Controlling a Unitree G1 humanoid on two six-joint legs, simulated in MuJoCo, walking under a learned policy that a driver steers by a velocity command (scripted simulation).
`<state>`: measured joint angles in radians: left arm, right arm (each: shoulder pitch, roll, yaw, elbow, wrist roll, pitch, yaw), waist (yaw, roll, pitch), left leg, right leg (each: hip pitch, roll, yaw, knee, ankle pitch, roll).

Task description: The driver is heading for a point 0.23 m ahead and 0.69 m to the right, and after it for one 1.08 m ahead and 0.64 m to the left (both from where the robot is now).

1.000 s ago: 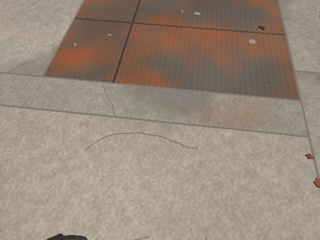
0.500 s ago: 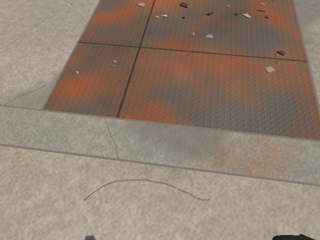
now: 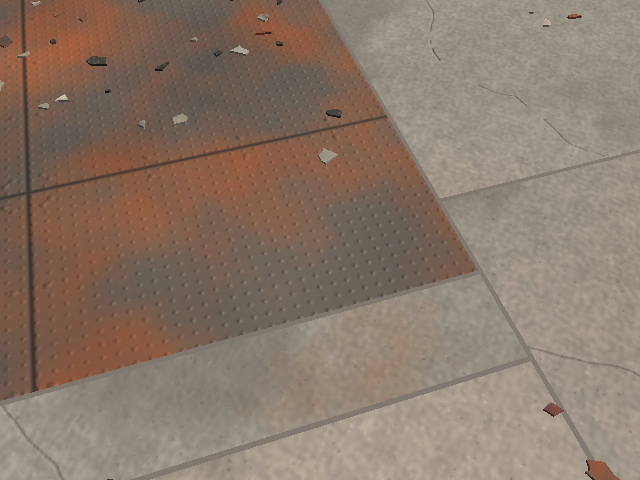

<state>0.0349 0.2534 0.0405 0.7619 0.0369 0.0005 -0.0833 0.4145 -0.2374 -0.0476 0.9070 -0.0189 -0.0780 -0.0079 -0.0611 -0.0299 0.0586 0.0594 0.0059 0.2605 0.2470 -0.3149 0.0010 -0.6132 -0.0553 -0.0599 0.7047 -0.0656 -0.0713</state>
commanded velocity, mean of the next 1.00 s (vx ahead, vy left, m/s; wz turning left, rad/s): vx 0.50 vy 0.00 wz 0.09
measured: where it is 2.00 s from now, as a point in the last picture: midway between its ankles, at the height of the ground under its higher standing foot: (248, 233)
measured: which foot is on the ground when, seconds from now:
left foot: down 0.00-0.10, up 0.12-0.66, down 0.68-1.00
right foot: up 0.00-0.08, down 0.10-0.66, up 0.68-1.00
